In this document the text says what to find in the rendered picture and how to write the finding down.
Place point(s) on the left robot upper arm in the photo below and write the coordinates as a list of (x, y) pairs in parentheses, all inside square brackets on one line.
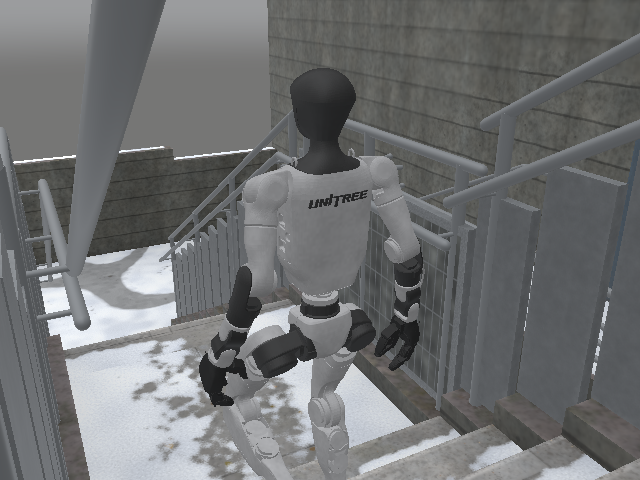
[(262, 195)]

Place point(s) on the right robot upper arm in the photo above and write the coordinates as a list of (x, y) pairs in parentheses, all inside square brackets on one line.
[(402, 244)]

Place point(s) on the robot left forearm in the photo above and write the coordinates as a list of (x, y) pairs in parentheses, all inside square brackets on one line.
[(225, 346)]

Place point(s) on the robot right hand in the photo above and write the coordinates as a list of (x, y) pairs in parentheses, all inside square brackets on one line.
[(409, 332)]

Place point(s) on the robot right shin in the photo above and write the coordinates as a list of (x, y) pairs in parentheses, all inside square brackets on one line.
[(331, 445)]

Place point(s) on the robot head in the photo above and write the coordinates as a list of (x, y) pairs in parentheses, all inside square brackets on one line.
[(322, 99)]

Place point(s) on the robot right forearm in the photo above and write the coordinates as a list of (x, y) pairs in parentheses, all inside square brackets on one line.
[(407, 288)]

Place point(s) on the robot left hand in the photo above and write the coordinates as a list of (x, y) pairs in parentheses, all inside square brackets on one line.
[(213, 379)]

